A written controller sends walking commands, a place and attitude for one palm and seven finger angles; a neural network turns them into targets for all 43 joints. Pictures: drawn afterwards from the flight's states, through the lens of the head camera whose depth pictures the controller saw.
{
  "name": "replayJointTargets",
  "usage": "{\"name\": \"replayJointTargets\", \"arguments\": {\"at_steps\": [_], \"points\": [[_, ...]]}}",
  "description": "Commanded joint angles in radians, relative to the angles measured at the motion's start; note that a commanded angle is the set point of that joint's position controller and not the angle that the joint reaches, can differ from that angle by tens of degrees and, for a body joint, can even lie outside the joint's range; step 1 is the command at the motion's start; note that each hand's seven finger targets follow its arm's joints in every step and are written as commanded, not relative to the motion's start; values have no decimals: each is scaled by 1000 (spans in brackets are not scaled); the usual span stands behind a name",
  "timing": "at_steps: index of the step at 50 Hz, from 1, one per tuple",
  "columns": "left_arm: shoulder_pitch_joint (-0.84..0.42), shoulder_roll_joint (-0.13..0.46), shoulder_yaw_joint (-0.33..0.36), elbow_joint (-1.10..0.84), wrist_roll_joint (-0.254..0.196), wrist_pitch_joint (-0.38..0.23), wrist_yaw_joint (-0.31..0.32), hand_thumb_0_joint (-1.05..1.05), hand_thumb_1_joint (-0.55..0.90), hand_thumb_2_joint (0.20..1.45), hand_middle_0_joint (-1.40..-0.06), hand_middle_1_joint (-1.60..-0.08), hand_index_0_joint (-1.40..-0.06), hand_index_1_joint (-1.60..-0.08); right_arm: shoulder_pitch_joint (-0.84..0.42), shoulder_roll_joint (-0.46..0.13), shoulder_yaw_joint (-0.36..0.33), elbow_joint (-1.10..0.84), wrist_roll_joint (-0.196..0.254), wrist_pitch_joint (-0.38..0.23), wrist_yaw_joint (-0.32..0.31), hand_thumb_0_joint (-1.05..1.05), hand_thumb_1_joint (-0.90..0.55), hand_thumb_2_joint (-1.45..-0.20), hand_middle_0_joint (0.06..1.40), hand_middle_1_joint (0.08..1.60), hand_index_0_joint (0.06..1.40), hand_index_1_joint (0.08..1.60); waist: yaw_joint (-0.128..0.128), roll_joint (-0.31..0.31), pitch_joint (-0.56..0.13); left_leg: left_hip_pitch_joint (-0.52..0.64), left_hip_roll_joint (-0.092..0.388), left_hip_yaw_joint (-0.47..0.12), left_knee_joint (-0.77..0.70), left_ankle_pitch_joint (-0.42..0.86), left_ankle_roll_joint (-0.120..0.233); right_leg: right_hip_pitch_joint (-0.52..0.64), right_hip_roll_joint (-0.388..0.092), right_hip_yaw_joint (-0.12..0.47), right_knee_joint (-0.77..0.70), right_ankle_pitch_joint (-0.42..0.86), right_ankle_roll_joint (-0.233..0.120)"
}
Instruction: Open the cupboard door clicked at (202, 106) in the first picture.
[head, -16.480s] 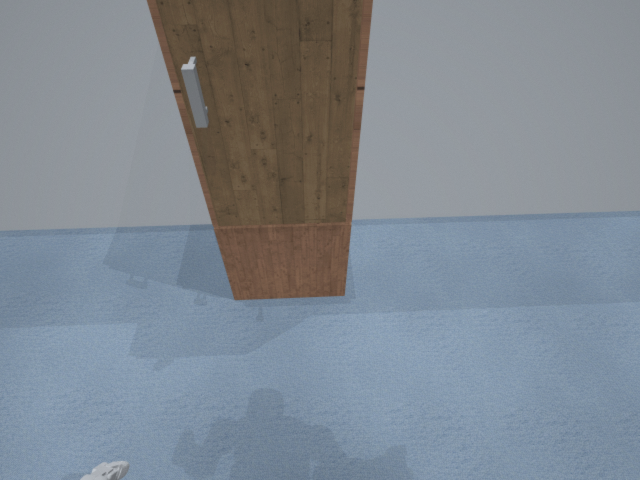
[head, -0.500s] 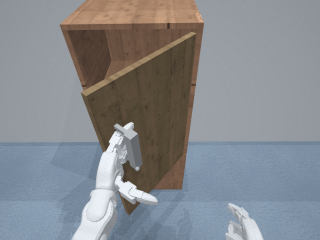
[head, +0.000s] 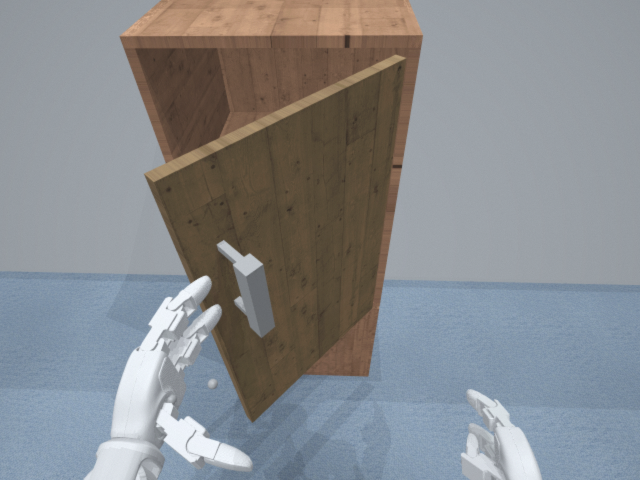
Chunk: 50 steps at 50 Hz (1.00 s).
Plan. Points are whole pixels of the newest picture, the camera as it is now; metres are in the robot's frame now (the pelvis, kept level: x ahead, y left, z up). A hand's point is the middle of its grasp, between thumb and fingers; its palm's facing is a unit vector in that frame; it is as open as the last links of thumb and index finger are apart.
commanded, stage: slide the hand sideways off the handle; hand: left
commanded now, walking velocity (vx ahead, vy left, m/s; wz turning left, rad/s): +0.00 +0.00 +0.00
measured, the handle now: (245, 288) +0.31 +0.11 +0.11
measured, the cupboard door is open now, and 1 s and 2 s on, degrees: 48 48 48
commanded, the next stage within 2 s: draw the hand back to the body in 0.30 s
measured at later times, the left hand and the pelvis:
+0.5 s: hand (177, 403) +0.18 +0.16 +0.10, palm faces +0.01 -1.00 -0.03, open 16.3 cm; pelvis +0.00 +0.00 -0.01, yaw +1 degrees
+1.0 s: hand (115, 386) +0.18 +0.20 +0.13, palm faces +0.16 -0.96 -0.22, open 15.7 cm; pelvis +0.00 +0.01 +0.01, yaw +1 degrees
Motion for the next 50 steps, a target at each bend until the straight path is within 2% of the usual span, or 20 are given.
{"name": "replayJointTargets", "arguments": {"at_steps": [1,2,8,12,14,17,21,24,27,30,32,34,36,40,41,45,46,47,48,50], "points": [[-11,82,113,-237,-22,-83,-19,0,-500,300,-150,-300,-150,-300,-93,-97,-47,-176,4,-76,-6,0,-900,-900,200,300,200,300,11,-39,-96,79,-51,-25,-43,154,45,-46,-5,77,-123,322,44],[13,90,130,-248,-28,-86,-24,0,-500,300,-150,-300,-150,-300,-91,-95,-48,-183,5,-79,-6,0,-900,-900,200,300,200,300,20,-39,-104,71,-51,-25,-40,158,45,-46,-5,75,-115,333,45],[23,89,120,-268,-57,-103,-76,0,-500,300,-150,-300,-150,-300,-79,-106,-51,-186,10,-99,-17,0,-900,-900,200,300,200,300,-3,-60,-84,32,-54,-37,0,129,45,-93,-9,89,-109,302,55],[64,124,154,-281,-72,-114,-104,0,-500,300,-150,-300,-150,-300,-74,-107,-56,-186,13,-120,-23,0,-900,-900,200,300,200,300,10,-51,-107,15,-54,-45,17,122,44,-95,-13,94,-97,278,52],[64,111,144,-281,-73,-113,-110,0,-500,300,-150,-300,-150,-300,-73,-105,-54,-186,14,-123,-25,0,-900,-900,200,300,200,300,9,-38,-97,11,-55,-45,18,120,44,-109,-9,82,-88,265,48],[28,124,159,-275,-81,-106,-106,0,-500,300,-150,-300,-150,-300,-74,-107,-55,-184,13,-130,-31,0,-900,-900,200,300,200,300,2,-75,-86,-10,-53,-50,32,97,44,-123,-15,100,-101,230,55],[23,138,172,-302,-81,-104,-100,0,-500,300,-150,-300,-150,-300,-78,-105,-53,-185,17,-140,-33,0,-900,-900,200,300,200,300,16,-27,-118,5,-53,-51,26,104,44,-112,-10,90,-90,210,44],[9,153,188,-330,-81,-92,-95,0,-500,300,-150,-300,-150,-300,-75,-101,-48,-183,19,-144,-34,0,-900,-900,200,300,200,300,21,16,-119,22,-52,-51,9,109,43,-112,-6,72,-84,219,40],[35,146,195,-304,-88,-65,-96,0,-500,300,-150,-300,-150,-300,-83,-100,-45,-180,24,-147,-36,0,-900,-900,200,300,200,300,23,-24,-96,23,-48,-52,-4,102,44,-109,-1,64,-99,207,42],[35,147,196,-327,-98,-39,-103,0,-500,300,-150,-300,-150,-300,-89,-102,-40,-180,27,-155,-37,0,-900,-900,200,300,200,300,25,5,-87,41,-47,-55,-25,91,43,-114,3,48,-104,196,39],[32,164,221,-311,-102,-18,-106,0,-500,300,-150,-300,-150,-300,-93,-107,-42,-171,28,-154,-41,0,-900,-900,200,300,200,300,24,-34,-81,39,-46,-55,-26,91,45,-101,1,59,-124,191,43],[10,165,218,-343,-105,-9,-109,0,-500,300,-150,-300,-150,-300,-93,-106,-38,-173,28,-161,-44,0,-900,-900,200,300,200,300,23,-5,-78,58,-47,-56,-37,88,45,-103,2,52,-128,186,41],[30,187,252,-329,-109,3,-108,0,-500,300,-150,-300,-150,-300,-102,-107,-39,-166,28,-165,-45,0,-900,-900,200,300,200,300,32,-46,-81,59,-45,-59,-43,99,46,-81,5,47,-134,198,40],[-10,193,264,-356,-122,17,-121,0,-500,300,-150,-300,-150,-300,-98,-109,-33,-157,31,-174,-49,0,-900,-900,200,300,200,300,30,-1,-67,87,-46,-60,-62,95,44,-86,6,40,-148,194,40],[-12,206,281,-347,-125,21,-122,0,-465,315,-151,-300,-151,-300,-106,-110,-35,-151,31,-177,-52,0,-900,-900,200,300,200,300,31,-23,-67,85,-46,-60,-61,98,46,-72,5,44,-156,193,40],[-23,221,314,-346,-142,40,-147,0,-325,375,-156,-300,-156,-300,-110,-113,-32,-140,35,-185,-56,0,-900,-900,200,300,200,300,37,-12,-70,115,-47,-59,-81,114,45,-57,5,38,-171,216,40],[-51,370,349,-420,8,27,-9,0,-290,390,-158,-300,-158,-300,-133,-96,-34,-142,18,-173,-80,0,-900,-900,200,300,200,300,70,-30,-28,124,-36,-28,-109,88,39,-47,-17,114,-285,168,29],[-33,276,299,-391,21,35,45,0,-255,405,-159,-300,-159,-300,-144,-85,-26,-134,4,-169,-87,0,-900,-900,200,300,200,300,44,-27,41,135,-43,-19,-114,62,36,-65,-31,135,-339,106,29],[-2,246,275,-349,47,41,80,0,-220,420,-160,-300,-160,-300,-133,-80,-22,-114,2,-160,-88,0,-900,-900,200,300,200,300,38,-23,71,161,-39,-17,-126,56,39,-65,-34,125,-357,83,31],[-3,262,289,-342,77,39,122,0,-150,450,-162,-300,-162,-300,-148,-87,-25,-103,-4,-142,-90,0,-900,-900,200,300,200,300,41,-13,59,210,-34,-11,-161,66,42,-33,-35,116,-380,82,33]]}}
